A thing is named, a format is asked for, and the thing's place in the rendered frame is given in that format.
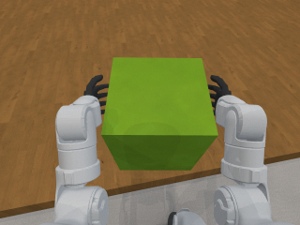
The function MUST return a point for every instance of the left robot upper arm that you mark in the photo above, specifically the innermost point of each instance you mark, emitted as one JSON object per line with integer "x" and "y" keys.
{"x": 86, "y": 205}

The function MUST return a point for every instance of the right robot hand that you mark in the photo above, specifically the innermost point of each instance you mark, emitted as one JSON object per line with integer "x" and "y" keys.
{"x": 222, "y": 90}

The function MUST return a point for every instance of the right robot forearm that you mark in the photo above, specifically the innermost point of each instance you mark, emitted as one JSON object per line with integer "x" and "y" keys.
{"x": 244, "y": 136}

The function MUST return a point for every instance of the right robot shin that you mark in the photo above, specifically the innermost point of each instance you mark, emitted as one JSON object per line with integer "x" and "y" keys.
{"x": 183, "y": 209}

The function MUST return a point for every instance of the right robot upper arm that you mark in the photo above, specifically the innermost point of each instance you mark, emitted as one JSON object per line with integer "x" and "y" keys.
{"x": 241, "y": 205}

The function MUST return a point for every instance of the right robot foot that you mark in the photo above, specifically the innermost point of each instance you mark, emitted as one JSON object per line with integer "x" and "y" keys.
{"x": 170, "y": 218}

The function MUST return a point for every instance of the left robot hand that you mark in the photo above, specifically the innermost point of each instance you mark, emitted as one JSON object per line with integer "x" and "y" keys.
{"x": 92, "y": 90}

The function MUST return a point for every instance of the left robot forearm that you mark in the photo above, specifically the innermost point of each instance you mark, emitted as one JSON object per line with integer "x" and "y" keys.
{"x": 76, "y": 140}

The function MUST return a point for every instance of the carton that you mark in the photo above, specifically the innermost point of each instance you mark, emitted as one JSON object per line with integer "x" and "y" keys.
{"x": 158, "y": 114}

